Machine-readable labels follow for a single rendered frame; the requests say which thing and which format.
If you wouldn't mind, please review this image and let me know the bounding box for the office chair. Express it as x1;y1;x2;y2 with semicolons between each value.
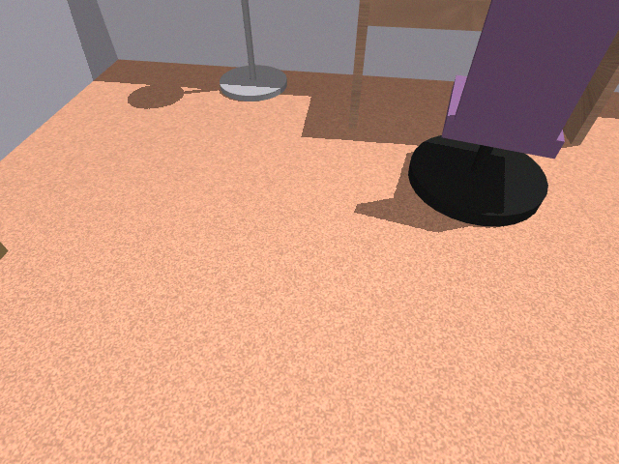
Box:
408;0;619;226

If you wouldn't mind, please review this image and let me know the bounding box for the coat stand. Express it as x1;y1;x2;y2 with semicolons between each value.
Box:
220;0;287;102

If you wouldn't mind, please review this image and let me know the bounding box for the desk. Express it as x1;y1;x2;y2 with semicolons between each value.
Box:
348;0;619;145

